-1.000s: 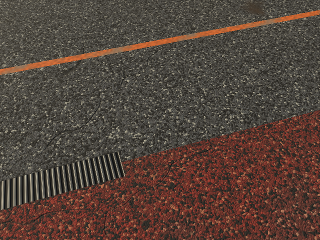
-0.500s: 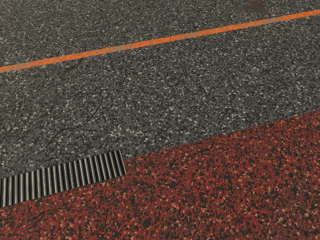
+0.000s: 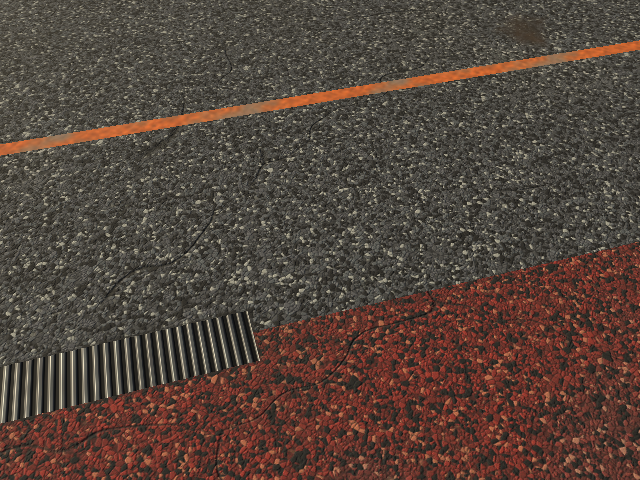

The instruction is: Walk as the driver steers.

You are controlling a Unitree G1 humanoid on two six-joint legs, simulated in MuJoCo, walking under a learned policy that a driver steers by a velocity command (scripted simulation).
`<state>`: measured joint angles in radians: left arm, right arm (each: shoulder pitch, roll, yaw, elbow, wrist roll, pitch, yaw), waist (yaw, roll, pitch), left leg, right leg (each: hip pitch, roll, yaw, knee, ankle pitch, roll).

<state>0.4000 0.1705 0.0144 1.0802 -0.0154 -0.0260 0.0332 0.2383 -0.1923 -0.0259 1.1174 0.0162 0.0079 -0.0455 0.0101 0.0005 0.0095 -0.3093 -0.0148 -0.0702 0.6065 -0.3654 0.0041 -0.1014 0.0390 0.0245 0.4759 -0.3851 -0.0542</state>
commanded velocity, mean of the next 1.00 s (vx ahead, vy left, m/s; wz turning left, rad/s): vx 0.83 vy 0.00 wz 0.05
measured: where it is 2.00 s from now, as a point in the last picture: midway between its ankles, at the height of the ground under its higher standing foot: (225, 163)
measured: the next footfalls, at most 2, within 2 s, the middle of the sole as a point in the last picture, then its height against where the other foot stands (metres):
left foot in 0.24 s outside the picture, level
right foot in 0.74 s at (352, 417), level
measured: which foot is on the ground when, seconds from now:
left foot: up 0.00-0.22, down 0.24-0.76, up 0.78-1.00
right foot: down 0.00-0.26, up 0.28-0.72, down 0.74-1.00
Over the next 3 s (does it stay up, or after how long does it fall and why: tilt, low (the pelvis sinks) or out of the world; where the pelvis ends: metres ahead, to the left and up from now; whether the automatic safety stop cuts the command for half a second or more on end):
stays up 1.61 0.36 0.00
